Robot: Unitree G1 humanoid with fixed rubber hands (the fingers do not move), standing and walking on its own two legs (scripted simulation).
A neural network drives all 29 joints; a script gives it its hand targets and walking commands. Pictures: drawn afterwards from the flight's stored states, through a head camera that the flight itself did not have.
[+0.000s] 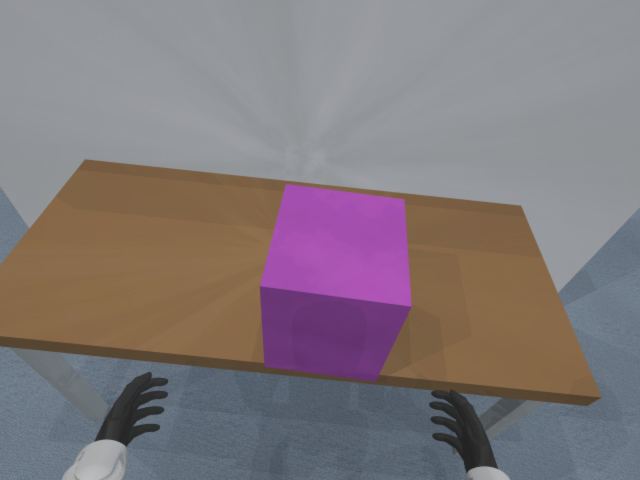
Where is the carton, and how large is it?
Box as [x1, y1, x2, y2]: [260, 184, 411, 381]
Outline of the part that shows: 286,184 260,283 264,365 375,381 411,306 404,201 403,199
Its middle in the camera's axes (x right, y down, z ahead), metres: +0.02 +0.09 +0.67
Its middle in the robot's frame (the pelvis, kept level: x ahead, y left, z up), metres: +0.43 -0.01 -0.07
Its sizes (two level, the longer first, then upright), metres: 0.210 0.200 0.250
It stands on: a table, 0.58 m high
